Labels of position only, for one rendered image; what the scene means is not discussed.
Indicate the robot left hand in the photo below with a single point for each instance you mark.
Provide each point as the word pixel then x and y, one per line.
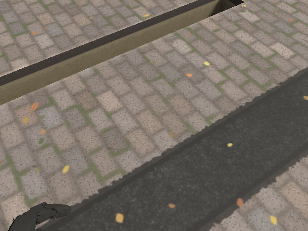
pixel 39 214

